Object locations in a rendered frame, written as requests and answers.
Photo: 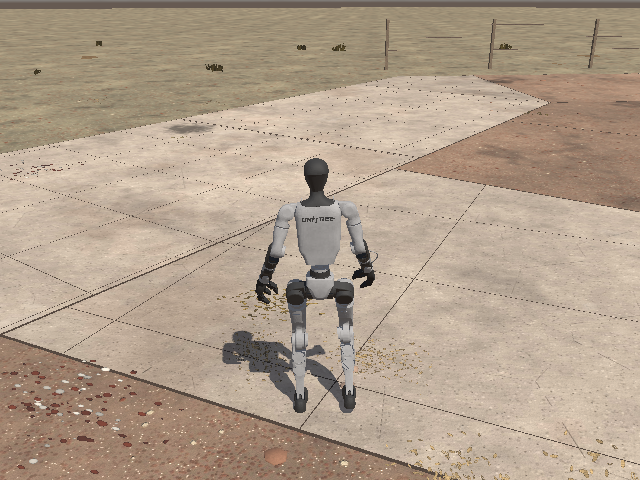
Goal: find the robot right upper arm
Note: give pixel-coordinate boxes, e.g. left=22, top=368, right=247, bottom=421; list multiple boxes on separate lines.
left=338, top=201, right=366, bottom=255

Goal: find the left robot hand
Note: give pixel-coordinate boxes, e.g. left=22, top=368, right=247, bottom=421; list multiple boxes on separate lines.
left=255, top=279, right=278, bottom=304

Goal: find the robot right forearm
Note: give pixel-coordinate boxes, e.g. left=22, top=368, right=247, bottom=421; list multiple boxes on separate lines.
left=356, top=239, right=373, bottom=273

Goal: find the robot left shin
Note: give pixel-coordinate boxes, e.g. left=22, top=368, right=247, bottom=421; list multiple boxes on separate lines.
left=291, top=333, right=306, bottom=399

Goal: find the robot left upper arm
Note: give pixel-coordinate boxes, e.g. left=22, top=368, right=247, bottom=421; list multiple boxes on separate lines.
left=270, top=203, right=297, bottom=258

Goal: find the right robot hand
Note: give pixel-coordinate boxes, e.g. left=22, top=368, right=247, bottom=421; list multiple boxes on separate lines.
left=352, top=269, right=375, bottom=288

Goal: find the robot left foot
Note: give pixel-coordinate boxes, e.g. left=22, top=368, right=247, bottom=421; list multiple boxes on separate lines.
left=294, top=387, right=308, bottom=413

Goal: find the robot left forearm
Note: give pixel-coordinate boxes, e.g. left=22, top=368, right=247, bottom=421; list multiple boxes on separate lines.
left=259, top=243, right=279, bottom=284

